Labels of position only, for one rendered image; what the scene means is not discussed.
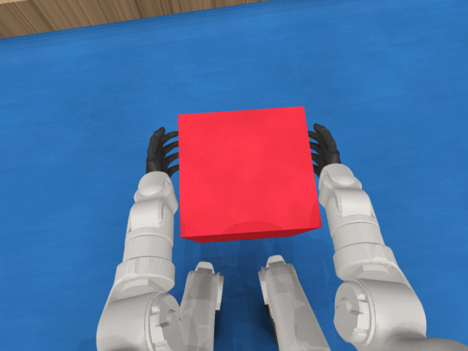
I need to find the robot left hand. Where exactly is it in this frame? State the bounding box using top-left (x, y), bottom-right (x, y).
top-left (146, 127), bottom-right (179, 177)

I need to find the robot right forearm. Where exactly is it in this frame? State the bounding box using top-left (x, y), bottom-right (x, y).
top-left (318, 163), bottom-right (426, 321)

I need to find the left robot upper arm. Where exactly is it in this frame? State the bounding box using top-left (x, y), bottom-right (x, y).
top-left (97, 291), bottom-right (185, 351)

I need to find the robot right hand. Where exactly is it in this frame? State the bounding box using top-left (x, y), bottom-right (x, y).
top-left (308, 124), bottom-right (341, 178)

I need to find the right robot foot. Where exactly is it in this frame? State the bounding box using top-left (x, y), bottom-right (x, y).
top-left (265, 304), bottom-right (279, 346)

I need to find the right robot upper arm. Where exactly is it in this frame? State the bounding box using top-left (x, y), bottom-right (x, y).
top-left (333, 278), bottom-right (468, 351)

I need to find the carton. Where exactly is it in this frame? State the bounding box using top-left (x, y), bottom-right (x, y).
top-left (178, 106), bottom-right (322, 243)

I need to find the robot left forearm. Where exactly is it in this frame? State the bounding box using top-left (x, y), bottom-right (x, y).
top-left (97, 171), bottom-right (178, 351)

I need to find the left robot shin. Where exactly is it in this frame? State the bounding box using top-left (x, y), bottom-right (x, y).
top-left (185, 261), bottom-right (214, 287)

